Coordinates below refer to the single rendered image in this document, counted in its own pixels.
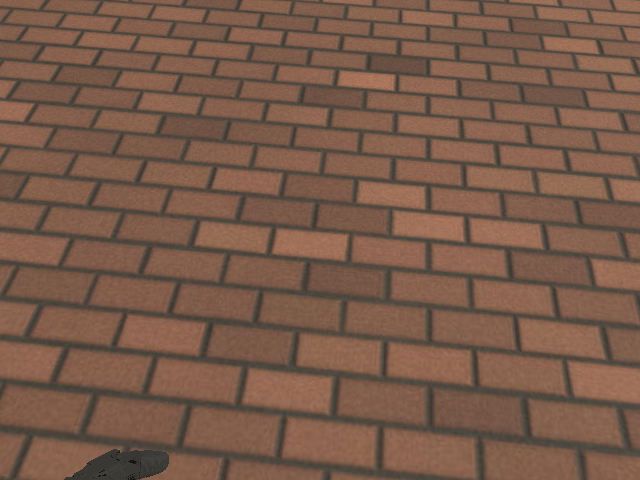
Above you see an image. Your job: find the robot left hand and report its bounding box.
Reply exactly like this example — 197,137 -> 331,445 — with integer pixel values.
64,449 -> 169,480

